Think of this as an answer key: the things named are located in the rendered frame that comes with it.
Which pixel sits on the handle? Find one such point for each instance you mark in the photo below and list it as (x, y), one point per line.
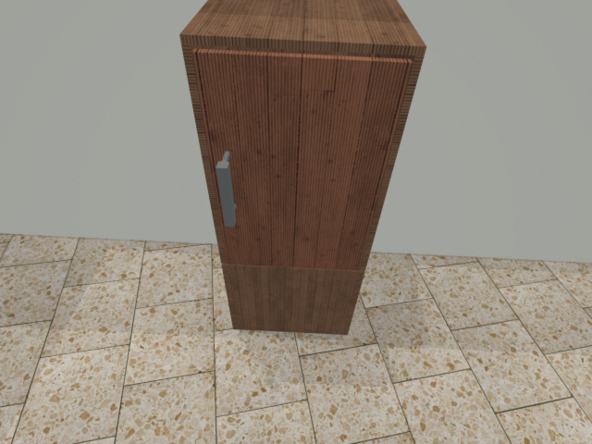
(226, 192)

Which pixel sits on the cupboard door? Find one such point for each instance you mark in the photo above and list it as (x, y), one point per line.
(309, 139)

